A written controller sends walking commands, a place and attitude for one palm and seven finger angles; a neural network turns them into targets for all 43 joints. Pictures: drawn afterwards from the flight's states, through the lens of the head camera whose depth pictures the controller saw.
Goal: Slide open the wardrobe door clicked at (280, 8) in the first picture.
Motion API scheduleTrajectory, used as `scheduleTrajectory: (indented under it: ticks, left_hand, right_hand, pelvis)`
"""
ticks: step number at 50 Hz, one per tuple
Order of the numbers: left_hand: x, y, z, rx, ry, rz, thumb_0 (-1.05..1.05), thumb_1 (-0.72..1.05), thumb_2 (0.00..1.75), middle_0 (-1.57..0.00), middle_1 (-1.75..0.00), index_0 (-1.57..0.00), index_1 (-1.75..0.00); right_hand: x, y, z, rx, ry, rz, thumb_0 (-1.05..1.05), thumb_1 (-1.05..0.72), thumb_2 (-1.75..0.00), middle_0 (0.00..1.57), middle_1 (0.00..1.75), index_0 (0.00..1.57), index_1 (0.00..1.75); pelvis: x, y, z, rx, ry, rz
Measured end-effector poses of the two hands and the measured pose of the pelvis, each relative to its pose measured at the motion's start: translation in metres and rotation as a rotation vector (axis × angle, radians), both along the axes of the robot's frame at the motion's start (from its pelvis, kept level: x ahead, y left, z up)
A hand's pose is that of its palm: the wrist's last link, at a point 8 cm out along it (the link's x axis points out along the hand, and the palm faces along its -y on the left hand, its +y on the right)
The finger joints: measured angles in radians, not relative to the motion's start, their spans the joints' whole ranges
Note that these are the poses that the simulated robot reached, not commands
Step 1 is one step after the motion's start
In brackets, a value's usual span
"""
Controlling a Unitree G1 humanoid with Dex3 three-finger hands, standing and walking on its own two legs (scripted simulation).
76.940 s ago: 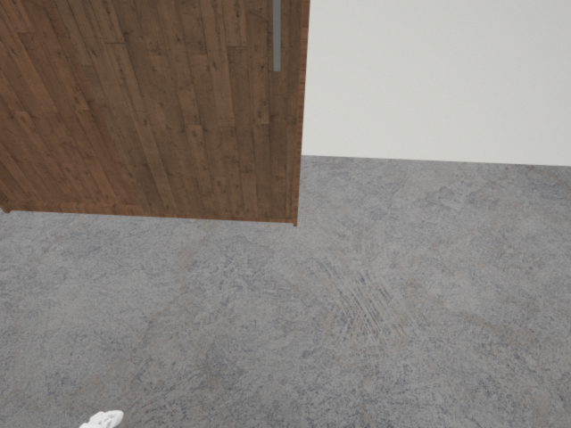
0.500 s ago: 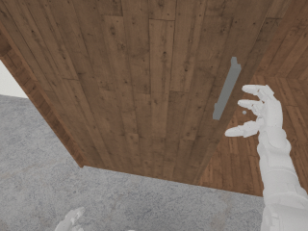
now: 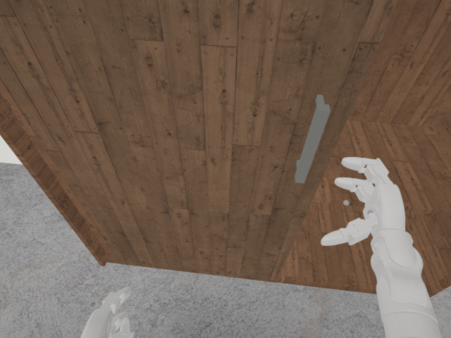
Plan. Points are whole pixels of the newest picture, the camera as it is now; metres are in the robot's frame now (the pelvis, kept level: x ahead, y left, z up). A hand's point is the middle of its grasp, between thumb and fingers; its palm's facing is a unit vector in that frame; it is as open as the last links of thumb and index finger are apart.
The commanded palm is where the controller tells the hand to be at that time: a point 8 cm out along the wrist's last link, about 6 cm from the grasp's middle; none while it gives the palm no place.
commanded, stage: slip the hand off the handle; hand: right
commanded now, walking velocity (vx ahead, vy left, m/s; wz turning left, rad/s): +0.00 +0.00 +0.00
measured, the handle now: (309, 142) +0.47 -0.14 +0.12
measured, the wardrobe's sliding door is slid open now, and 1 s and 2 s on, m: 0.59 0.59 0.59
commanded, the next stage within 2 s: draw the hand back to the body in 0.28 s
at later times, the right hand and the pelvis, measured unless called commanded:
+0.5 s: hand (352, 229) +0.28 -0.17 +0.11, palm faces +0.12 +0.99 +0.02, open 14.7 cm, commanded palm +0.24 -0.22 +0.11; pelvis +0.00 +0.02 +0.00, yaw -2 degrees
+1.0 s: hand (406, 257) +0.22 -0.21 +0.15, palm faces +0.25 +0.95 -0.18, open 14.3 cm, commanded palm +0.18 -0.26 +0.15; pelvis -0.01 +0.02 +0.01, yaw -3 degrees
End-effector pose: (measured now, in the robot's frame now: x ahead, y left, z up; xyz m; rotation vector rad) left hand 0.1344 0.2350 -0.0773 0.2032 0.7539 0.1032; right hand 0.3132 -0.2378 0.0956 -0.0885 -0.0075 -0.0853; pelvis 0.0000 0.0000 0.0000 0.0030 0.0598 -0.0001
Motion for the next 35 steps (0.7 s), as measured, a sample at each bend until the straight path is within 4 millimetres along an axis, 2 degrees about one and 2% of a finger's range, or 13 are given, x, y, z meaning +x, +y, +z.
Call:
scheduleTrajectory:
  ticks: [6, 14, 20, 26, 30, 35]
  left_hand:
    - [0.026, -0.004, 0.008, 0.001, -0.069, -0.051, 0.01, 0.9, 0.9, -0.21, -0.3, -0.2, -0.3]
    - [0.045, -0.005, 0.018, 0.004, -0.153, -0.083, 0.01, 0.9, 0.9, -0.2, -0.3, -0.2, -0.3]
    - [0.044, -0.005, 0.018, -0.006, -0.16, -0.092, 0.01, 0.9, 0.9, -0.2, -0.3, -0.2, -0.3]
    - [0.036, -0.002, 0.012, 0.002, -0.135, -0.087, 0.01, 0.9, 0.9, -0.21, -0.3, -0.2, -0.3]
    - [0.032, 0.001, 0.01, -0.006, -0.137, -0.085, 0.01, 0.9, 0.9, -0.21, -0.3, -0.2, -0.3]
    - [0.031, 0.005, 0.011, -0.007, -0.146, -0.069, 0.02, 0.9, 0.9, -0.21, -0.3, -0.2, -0.3]
  right_hand:
    - [-0.026, -0.008, 0.002, 0.0, 0.035, -0.007, -0.02, 0.55, -0.2, 0.25, 1.15, 0.25, 1.15]
    - [-0.05, 0.016, 0.0, 0.015, 0.036, 0.05, -0.02, 0.55, -0.2, 0.25, 1.15, 0.25, 1.15]
    - [-0.063, 0.022, 0.001, -0.011, 0.033, 0.027, -0.02, 0.55, -0.2, 0.25, 1.15, 0.25, 1.15]
    - [-0.065, 0.01, 0.014, 0.106, -0.058, -0.049, -0.02, 0.55, -0.2, 0.25, 1.15, 0.25, 1.15]
    - [-0.073, 0.006, 0.028, 0.038, -0.093, -0.044, -0.02, 0.55, -0.2, 0.25, 1.15, 0.25, 1.15]
    - [-0.089, 0.0, 0.028, 0.04, -0.035, -0.012, -0.01, 0.55, -0.2, 0.25, 1.15, 0.25, 1.15]
  pelvis:
    - [-0.002, 0.005, 0.001, 0.005, -0.023, -0.029]
    - [-0.002, 0.009, 0.0, 0.001, -0.034, -0.038]
    - [-0.002, 0.014, 0.0, -0.002, -0.045, -0.038]
    - [-0.004, 0.019, 0.0, -0.002, -0.053, -0.038]
    - [-0.002, 0.02, 0.001, -0.004, -0.053, -0.035]
    - [-0.001, 0.02, 0.003, -0.004, -0.061, -0.033]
